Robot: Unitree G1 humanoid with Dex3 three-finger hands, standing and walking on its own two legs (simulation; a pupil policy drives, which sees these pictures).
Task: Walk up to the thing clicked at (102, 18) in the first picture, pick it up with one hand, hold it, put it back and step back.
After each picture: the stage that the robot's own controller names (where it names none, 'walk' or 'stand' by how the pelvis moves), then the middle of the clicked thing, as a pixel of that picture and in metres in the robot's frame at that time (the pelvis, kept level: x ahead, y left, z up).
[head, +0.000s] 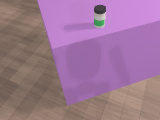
stand; (99, 16) +0.83 -0.07 -0.03
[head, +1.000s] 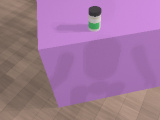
sink last; (94, 19) +0.75 -0.01 +0.00
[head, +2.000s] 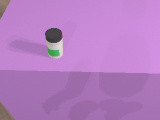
rise first; (54, 43) +0.53 +0.16 +0.01
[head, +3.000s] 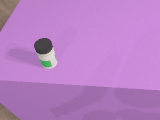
stand; (46, 54) +0.47 +0.19 +0.02
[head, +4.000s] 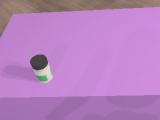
stand; (42, 69) +0.46 +0.21 -0.03
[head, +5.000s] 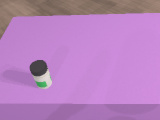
stand; (41, 75) +0.43 +0.20 -0.03
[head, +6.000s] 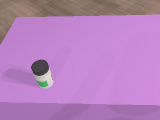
stand; (42, 74) +0.44 +0.20 -0.03
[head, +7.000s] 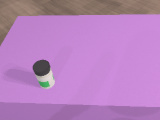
stand; (44, 74) +0.43 +0.20 -0.03
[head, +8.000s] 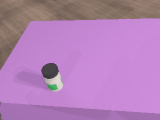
rise first; (52, 77) +0.42 +0.19 -0.02
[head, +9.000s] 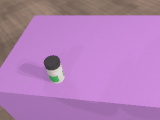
go down; (54, 69) +0.46 +0.19 -0.02
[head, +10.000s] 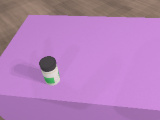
go down; (50, 71) +0.45 +0.18 -0.02
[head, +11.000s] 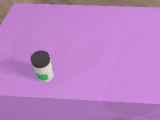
go down; (43, 67) +0.44 +0.17 +0.00
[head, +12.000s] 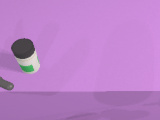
close in; (27, 57) +0.44 +0.18 +0.03
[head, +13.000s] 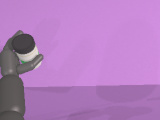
close; (28, 52) +0.45 +0.18 +0.05
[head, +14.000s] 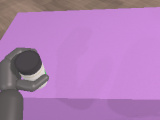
lift; (33, 71) +0.34 +0.17 +0.14
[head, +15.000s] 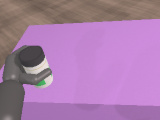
lift; (37, 67) +0.33 +0.16 +0.17
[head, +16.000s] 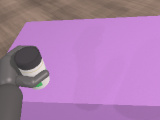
hold; (33, 69) +0.32 +0.17 +0.17
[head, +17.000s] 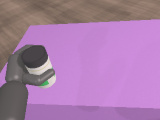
hold; (40, 67) +0.33 +0.15 +0.17
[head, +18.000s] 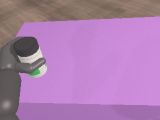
crouch; (31, 58) +0.37 +0.18 +0.17
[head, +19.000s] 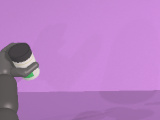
lower; (25, 62) +0.42 +0.19 +0.05
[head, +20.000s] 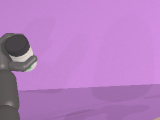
lower; (22, 54) +0.44 +0.18 +0.05
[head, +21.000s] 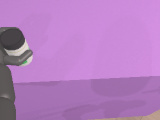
lower; (17, 48) +0.46 +0.19 +0.06
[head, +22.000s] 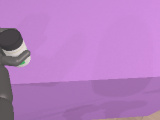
lower; (15, 49) +0.46 +0.19 +0.06
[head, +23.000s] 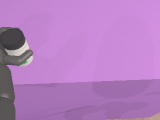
rest; (18, 48) +0.46 +0.19 +0.05
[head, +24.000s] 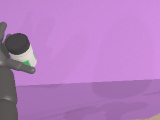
withdraw; (22, 52) +0.45 +0.18 +0.05
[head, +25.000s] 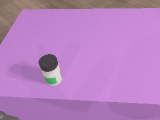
sink last; (51, 70) +0.42 +0.17 +0.02
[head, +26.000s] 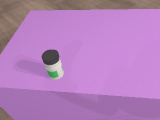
stand; (53, 64) +0.46 +0.18 +0.02
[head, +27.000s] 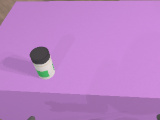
stand; (43, 63) +0.43 +0.18 +0.03
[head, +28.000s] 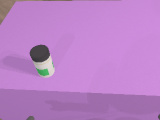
stand; (43, 61) +0.44 +0.18 +0.04
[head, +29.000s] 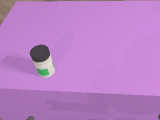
stand; (43, 61) +0.44 +0.18 +0.04
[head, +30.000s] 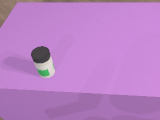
stand; (43, 62) +0.44 +0.18 +0.02
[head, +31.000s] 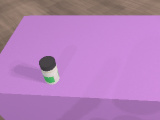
walk; (49, 70) +0.46 +0.18 -0.03
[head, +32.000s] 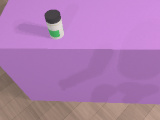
walk; (54, 25) +0.62 +0.15 +0.00
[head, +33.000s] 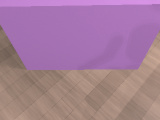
walk; out of the picture +0.94 +0.24 +0.00
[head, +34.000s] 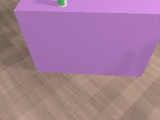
stand; out of the picture +1.05 +0.18 -0.02
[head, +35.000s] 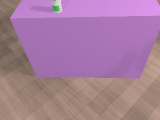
stand; (56, 3) +1.05 +0.20 -0.03
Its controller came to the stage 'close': yes
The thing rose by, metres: 0.21
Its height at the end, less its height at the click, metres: +0.00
